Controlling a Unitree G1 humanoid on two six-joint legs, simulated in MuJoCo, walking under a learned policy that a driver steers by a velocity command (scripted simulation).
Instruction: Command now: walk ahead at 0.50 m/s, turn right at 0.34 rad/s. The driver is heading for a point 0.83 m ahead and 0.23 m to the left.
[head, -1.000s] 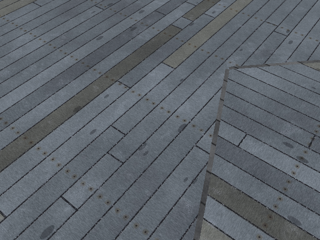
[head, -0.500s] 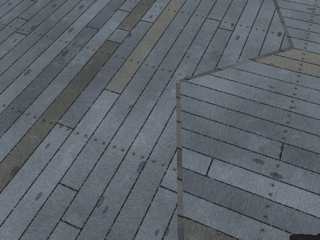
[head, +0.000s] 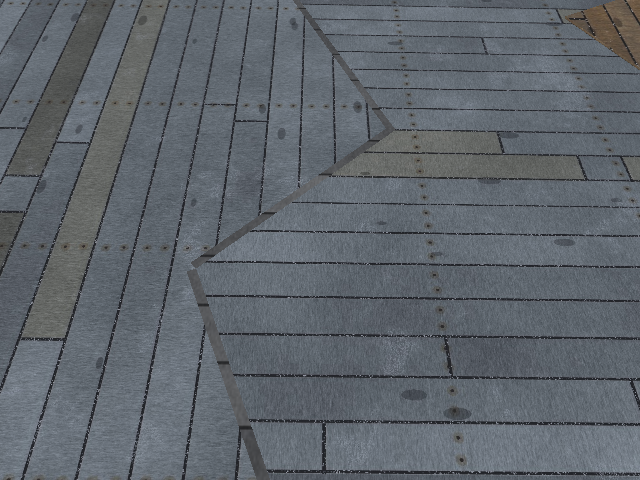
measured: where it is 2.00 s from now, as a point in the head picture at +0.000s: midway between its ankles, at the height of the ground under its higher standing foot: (225, 357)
